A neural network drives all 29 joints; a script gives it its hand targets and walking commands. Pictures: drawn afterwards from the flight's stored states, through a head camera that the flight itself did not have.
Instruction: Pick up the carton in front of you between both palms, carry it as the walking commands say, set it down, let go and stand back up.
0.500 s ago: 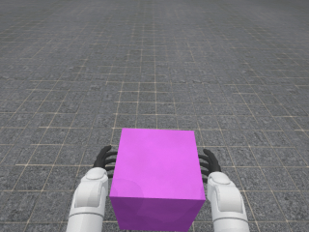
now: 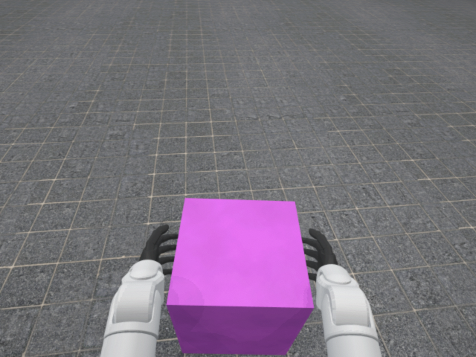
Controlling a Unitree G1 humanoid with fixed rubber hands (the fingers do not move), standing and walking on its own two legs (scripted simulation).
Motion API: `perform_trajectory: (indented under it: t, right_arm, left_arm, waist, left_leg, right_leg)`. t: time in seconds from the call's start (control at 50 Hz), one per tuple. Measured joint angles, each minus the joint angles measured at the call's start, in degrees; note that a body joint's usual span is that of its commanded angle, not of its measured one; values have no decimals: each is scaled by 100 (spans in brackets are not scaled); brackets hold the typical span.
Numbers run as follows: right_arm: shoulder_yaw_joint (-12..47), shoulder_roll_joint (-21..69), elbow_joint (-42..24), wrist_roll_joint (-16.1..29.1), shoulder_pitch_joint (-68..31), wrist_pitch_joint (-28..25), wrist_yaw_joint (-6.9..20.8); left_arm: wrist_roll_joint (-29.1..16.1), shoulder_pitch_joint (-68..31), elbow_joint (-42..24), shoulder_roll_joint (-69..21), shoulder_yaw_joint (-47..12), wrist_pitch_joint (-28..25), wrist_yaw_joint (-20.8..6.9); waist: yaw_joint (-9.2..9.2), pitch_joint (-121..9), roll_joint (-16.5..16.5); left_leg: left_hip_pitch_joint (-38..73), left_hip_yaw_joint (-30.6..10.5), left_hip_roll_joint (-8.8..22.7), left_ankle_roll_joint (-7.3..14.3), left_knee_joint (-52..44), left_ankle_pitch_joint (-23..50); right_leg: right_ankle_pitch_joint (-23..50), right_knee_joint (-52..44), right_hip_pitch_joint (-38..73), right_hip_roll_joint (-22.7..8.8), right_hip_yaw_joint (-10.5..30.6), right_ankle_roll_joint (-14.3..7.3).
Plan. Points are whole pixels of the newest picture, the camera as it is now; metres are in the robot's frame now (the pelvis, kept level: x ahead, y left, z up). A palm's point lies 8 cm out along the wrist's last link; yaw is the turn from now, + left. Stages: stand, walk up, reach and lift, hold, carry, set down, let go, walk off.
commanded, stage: hold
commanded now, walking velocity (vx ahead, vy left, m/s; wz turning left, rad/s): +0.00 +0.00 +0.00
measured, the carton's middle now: (237, 279) +0.31 +0.01 -0.05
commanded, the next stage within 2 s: set down in 0.54 s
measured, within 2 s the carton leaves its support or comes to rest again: neither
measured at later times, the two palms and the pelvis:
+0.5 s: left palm (139, 255) +0.30 +0.18 +0.04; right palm (316, 273) +0.27 -0.12 +0.05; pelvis +0.00 +0.05 +0.00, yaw -5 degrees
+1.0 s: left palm (156, 258) +0.35 +0.18 -0.05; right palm (300, 268) +0.34 -0.12 -0.05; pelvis -0.01 +0.03 -0.02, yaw -4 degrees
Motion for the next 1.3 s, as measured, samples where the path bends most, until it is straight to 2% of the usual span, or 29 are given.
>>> perform_trajectory:
  t: [0.1,0.22,0.36,0.62,0.7,0.8,0.92,0.98,1.12,1.22,1.3]
  right_arm:
    - [-181,3,61,16,-23,25,-10]
    - [-372,45,323,-88,-211,22,38]
    - [-495,91,579,-220,-389,8,104]
    - [-665,134,744,-349,-541,-15,157]
    - [-911,196,969,-481,-744,-114,191]
    - [-1452,333,1481,-791,-1233,-475,224]
    - [-1945,432,1895,-1142,-1819,-1227,215]
    - [-1958,435,1947,-1112,-1972,-1753,145]
    - [-1470,285,1804,-369,-1994,-2781,-204]
    - [-1115,120,1659,242,-2072,-2978,-430]
    - [-1169,38,1701,391,-2364,-2924,-463]
  left_arm:
    - [121,-221,316,-42,31,-28,-45]
    - [268,-432,570,-91,195,-5,-93]
    - [321,-483,655,-103,307,35,-90]
    - [341,-621,810,-139,447,22,-79]
    - [459,-845,1059,-207,709,-84,-124]
    - [740,-1367,1600,-259,1288,-434,-259]
    - [1073,-1965,2096,-198,1777,-1216,-438]
    - [1065,-2103,2170,-123,1810,-1773,-459]
    - [473,-2219,2119,154,1527,-2834,-368]
    - [-24,-2353,2042,379,1272,-3034,-285]
    - [-127,-2666,2103,439,1330,-2967,-262]
  waist:
    - [-60,9,-58]
    - [-16,-27,-125]
    - [32,-84,-157]
    - [24,-188,-155]
    - [48,-157,-163]
    - [114,1,-186]
    - [172,256,-186]
    - [171,361,-172]
    - [190,289,-166]
    - [195,-204,-189]
    - [194,-603,-195]
  left_leg:
    - [194,46,-70,-21,-29,-32]
    - [303,141,-168,109,-11,-61]
    - [307,214,-272,230,17,-73]
    - [290,220,-392,335,49,-139]
    - [238,212,-396,326,126,-196]
    - [-78,192,-384,289,423,-328]
    - [-1151,74,-357,204,985,-445]
    - [-1962,-10,-338,150,1304,-465]
    - [-4100,-176,-309,23,2177,-577]
    - [-5504,-301,-361,-59,2900,-759]
    - [-6322,-321,-395,-86,3467,-939]
  right_leg:
    - [60,-13,93,9,296,84]
    - [100,6,131,-28,552,192]
    - [128,-18,136,-100,708,284]
    - [76,-27,131,-108,949,305]
    - [6,84,61,-85,985,304]
    - [-156,457,-290,-33,994,306]
    - [-315,1063,-1354,60,900,292]
    - [-357,1391,-2152,118,827,258]
    - [-481,2280,-4286,274,741,217]
    - [-662,3016,-5705,376,766,238]
    - [-834,3575,-6519,430,771,264]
